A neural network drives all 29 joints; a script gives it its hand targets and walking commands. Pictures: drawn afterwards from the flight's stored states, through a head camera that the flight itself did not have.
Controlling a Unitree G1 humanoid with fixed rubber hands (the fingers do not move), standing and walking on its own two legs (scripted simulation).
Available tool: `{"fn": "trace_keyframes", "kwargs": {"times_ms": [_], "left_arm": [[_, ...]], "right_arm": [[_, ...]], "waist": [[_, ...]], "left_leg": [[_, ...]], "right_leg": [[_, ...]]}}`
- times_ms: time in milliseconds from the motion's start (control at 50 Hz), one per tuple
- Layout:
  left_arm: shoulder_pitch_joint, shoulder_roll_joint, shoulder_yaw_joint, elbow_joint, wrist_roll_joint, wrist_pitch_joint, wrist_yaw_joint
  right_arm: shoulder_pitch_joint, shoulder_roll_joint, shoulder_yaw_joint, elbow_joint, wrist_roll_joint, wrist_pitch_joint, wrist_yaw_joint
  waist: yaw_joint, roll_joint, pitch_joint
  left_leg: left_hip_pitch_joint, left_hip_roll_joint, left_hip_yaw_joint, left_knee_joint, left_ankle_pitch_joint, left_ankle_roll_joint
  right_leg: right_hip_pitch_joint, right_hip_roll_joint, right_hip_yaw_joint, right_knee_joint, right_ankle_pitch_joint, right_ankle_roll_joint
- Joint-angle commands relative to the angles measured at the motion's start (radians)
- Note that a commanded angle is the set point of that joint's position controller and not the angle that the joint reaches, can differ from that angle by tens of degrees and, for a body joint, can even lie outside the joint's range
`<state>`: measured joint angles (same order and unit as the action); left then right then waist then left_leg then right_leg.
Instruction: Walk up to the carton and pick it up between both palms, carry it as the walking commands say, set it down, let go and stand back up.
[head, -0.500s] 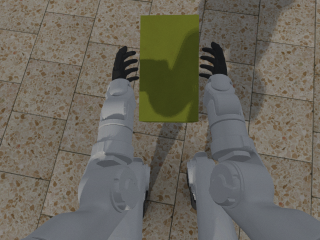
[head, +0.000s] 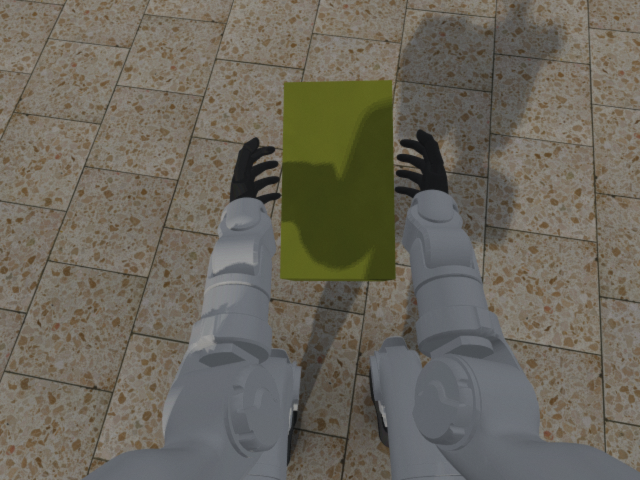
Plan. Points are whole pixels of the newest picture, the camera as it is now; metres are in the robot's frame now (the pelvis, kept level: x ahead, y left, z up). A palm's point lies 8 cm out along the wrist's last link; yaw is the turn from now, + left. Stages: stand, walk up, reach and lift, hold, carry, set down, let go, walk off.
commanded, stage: reach and lift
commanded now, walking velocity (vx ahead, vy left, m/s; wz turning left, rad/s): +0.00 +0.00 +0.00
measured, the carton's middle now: (337, 190) +0.49 -0.01 -0.12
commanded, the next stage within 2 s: none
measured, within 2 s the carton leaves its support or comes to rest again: neither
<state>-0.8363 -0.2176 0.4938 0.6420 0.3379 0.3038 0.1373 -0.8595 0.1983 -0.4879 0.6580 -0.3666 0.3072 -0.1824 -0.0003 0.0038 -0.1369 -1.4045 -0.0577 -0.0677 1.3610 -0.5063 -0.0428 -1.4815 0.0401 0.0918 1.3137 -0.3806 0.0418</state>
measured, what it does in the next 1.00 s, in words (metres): rises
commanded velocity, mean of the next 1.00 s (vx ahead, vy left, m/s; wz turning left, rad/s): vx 0.00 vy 0.00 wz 0.00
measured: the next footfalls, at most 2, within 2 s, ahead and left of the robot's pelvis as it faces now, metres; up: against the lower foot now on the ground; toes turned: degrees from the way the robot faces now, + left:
none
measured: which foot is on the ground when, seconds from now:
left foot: down 0.00-1.00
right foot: down 0.00-1.00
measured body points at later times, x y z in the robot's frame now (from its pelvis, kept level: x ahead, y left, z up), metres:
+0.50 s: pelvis +0.01 +0.00 +0.06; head +0.17 -0.01 +0.48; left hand +0.43 +0.11 +0.03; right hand +0.43 -0.12 +0.03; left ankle +0.06 +0.14 -0.59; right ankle +0.11 -0.13 -0.59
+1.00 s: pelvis +0.02 +0.00 +0.12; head +0.13 -0.01 +0.55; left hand +0.41 +0.11 +0.10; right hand +0.41 -0.12 +0.10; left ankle +0.06 +0.14 -0.59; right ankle +0.11 -0.13 -0.59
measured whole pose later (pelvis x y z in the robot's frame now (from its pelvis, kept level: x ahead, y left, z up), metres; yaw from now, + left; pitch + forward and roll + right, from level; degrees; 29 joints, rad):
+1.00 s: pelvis +0.02 +0.00 +0.12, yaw +0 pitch +13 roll +0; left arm -0.62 -0.28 0.46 0.58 0.39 0.32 0.10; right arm -0.61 0.27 -0.45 0.56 -0.41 0.34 -0.15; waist 0.02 0.01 -0.01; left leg -0.70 -0.03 -0.09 0.79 -0.32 -0.03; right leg -0.76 0.02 0.08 0.75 -0.22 0.02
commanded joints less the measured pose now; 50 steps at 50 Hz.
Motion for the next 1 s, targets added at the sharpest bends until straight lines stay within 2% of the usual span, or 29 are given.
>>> {"fn": "trace_keyframes", "kwargs": {"times_ms": [0,480,980], "left_arm": [[-0.608,-0.985,-0.53,0.12,-0.13,-0.028,-0.281],[-0.433,-1.018,-0.568,0.094,-0.102,-0.044,-0.289],[-0.289,-1.055,-0.546,0.081,-0.072,0.005,-0.297]], "right_arm": [[-0.523,1.044,0.522,0.167,0.133,-0.011,0.297],[-0.36,1.067,0.568,0.114,0.112,-0.025,0.302],[-0.244,1.058,0.577,0.047,0.094,0.022,0.305]], "waist": [[0.004,-0.021,-0.766],[0.012,-0.017,-0.628],[0.018,-0.013,-0.432]], "left_leg": [[0.287,-0.138,0.072,-0.217,0.188,0.021],[0.522,-0.106,0.037,-0.442,0.276,0.027],[0.838,-0.075,0.015,-0.73,0.334,0.035]], "right_leg": [[0.633,0.143,-0.099,-0.147,0.182,-0.014],[0.891,0.122,-0.061,-0.37,0.263,-0.025],[1.21,0.089,-0.041,-0.651,0.313,-0.036]]}}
